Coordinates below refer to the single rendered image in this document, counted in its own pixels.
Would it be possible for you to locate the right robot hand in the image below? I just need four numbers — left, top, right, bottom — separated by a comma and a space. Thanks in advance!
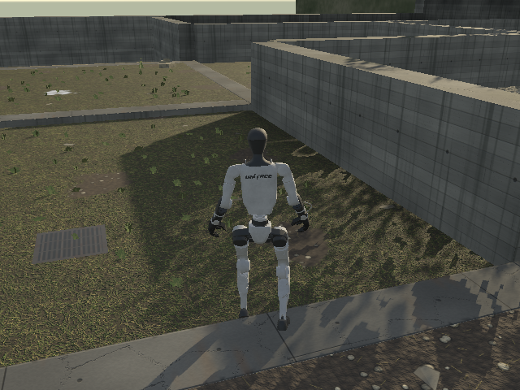
291, 217, 310, 232

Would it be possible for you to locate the right robot upper arm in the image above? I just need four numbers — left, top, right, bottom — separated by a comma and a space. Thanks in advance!
275, 162, 300, 206

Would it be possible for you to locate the right robot forearm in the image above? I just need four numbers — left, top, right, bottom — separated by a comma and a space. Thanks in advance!
292, 193, 308, 220

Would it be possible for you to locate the left robot upper arm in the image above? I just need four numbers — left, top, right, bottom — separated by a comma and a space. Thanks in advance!
220, 164, 241, 209

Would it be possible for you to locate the humanoid robot torso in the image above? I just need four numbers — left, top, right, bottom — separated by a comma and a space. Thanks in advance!
240, 159, 278, 244

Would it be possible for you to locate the left robot forearm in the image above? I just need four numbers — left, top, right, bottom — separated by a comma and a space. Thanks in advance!
210, 197, 228, 225

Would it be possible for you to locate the left robot hand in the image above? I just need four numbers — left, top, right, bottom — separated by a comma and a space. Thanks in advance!
208, 221, 227, 237

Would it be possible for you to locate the left robot foot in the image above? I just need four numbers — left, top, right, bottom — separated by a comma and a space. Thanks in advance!
239, 308, 249, 319

